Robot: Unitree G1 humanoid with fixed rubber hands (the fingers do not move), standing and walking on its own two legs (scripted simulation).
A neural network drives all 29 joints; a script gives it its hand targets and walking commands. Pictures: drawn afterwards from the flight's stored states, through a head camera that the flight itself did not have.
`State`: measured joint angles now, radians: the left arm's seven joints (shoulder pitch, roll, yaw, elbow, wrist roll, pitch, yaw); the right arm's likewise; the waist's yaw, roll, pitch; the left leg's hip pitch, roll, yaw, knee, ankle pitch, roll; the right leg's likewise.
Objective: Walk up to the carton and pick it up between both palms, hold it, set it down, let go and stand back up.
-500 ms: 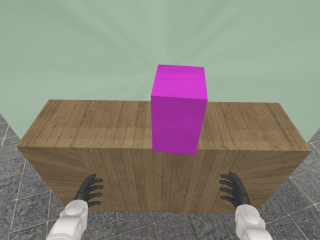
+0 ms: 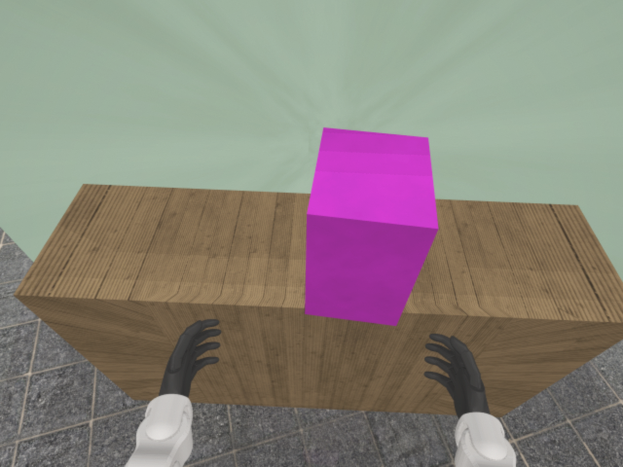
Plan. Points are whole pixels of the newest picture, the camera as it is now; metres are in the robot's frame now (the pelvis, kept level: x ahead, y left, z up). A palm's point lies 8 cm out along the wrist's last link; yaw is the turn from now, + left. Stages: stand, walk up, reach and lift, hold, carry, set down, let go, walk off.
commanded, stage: reach and lift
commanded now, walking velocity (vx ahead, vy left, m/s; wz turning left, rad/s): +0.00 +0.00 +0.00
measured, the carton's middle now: (361, 232) +0.49 -0.05 +0.00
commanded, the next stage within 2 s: none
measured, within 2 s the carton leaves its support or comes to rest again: neither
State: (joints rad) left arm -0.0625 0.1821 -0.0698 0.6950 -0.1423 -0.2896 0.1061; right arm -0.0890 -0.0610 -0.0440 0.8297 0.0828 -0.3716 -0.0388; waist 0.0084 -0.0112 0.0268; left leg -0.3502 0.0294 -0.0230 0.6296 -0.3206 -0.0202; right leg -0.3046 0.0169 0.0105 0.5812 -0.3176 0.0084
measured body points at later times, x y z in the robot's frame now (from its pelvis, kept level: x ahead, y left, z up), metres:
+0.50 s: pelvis +0.02 +0.00 +0.01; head +0.07 +0.00 +0.46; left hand +0.30 +0.18 -0.02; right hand +0.29 -0.20 -0.02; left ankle +0.00 +0.13 -0.73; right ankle -0.01 -0.13 -0.73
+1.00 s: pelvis -0.01 +0.00 +0.01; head +0.03 +0.01 +0.46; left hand +0.38 +0.16 +0.05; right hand +0.37 -0.19 +0.05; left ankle +0.00 +0.13 -0.73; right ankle -0.01 -0.13 -0.73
